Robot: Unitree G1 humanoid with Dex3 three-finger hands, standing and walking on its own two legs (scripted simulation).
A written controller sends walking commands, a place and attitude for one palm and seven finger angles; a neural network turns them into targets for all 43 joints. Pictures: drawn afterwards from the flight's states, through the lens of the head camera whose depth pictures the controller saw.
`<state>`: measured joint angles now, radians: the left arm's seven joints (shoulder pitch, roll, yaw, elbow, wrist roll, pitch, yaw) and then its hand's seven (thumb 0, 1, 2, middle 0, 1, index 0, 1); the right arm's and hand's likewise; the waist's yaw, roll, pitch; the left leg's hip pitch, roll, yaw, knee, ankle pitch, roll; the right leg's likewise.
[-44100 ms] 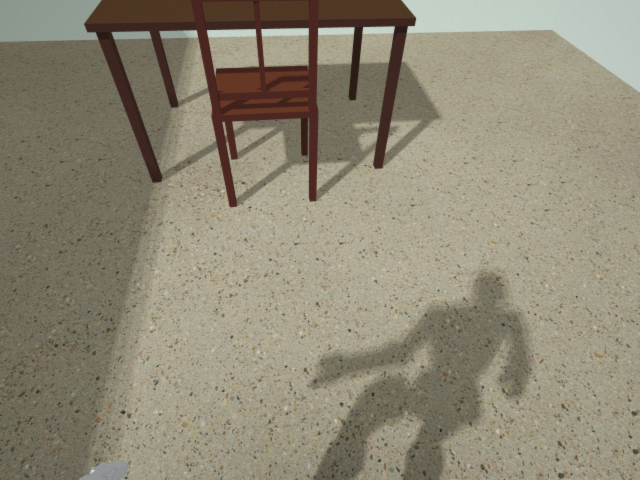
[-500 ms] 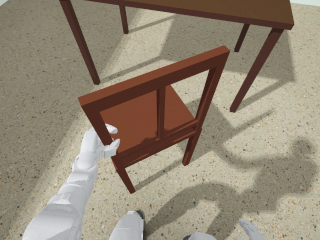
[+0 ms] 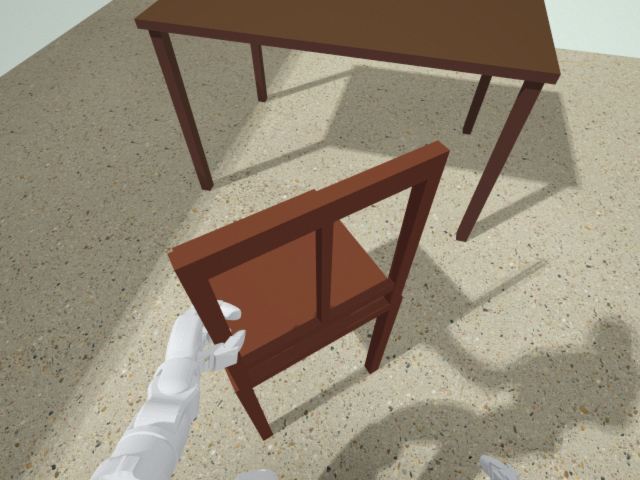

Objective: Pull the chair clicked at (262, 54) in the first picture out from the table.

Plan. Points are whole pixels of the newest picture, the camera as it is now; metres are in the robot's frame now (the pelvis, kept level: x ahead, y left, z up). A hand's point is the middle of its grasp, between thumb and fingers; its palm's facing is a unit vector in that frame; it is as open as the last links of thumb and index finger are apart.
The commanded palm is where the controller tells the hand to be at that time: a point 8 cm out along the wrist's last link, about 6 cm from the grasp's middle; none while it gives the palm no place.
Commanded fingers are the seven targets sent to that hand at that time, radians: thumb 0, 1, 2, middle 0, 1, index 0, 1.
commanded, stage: stop walking, hand still on the chair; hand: left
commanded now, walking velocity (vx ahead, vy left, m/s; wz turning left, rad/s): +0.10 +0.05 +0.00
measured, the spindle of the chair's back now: (323, 277) +0.42 +0.01 -0.06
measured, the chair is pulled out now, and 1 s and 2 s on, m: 0.59 0.62 0.62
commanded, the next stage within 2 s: open the thumb and straighten the fingers in 0.72 s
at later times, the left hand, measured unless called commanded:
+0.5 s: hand (216, 368) +0.27 +0.16 -0.07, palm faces +0.07 -0.98 -0.20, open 6.0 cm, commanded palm +0.25 +0.21 -0.05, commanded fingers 0.00 0.90 0.90 -0.50 -1.45 -0.50 -1.45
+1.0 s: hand (210, 365) +0.27 +0.17 -0.06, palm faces +0.06 -0.98 -0.19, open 6.9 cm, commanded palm +0.24 +0.21 -0.05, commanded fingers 0.00 -0.31 0.32 -0.50 -1.45 -0.50 -1.45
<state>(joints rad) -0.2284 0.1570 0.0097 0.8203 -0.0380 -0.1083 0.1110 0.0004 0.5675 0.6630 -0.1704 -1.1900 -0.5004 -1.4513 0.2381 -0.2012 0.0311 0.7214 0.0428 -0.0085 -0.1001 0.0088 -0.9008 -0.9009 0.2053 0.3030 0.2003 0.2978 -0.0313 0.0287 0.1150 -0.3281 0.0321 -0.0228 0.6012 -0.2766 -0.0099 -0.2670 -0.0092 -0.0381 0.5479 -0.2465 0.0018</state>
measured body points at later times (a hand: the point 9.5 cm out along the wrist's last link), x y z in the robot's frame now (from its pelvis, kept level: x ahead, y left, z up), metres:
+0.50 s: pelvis +0.03 +0.00 +0.01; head +0.04 +0.00 +0.46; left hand +0.26 +0.21 -0.05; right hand +0.18 -0.24 -0.09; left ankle +0.05 +0.13 -0.73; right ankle +0.03 -0.13 -0.73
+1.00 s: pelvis +0.03 +0.00 +0.00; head +0.05 +0.00 +0.45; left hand +0.26 +0.22 -0.05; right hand +0.17 -0.25 -0.09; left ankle +0.06 +0.13 -0.73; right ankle +0.03 -0.13 -0.73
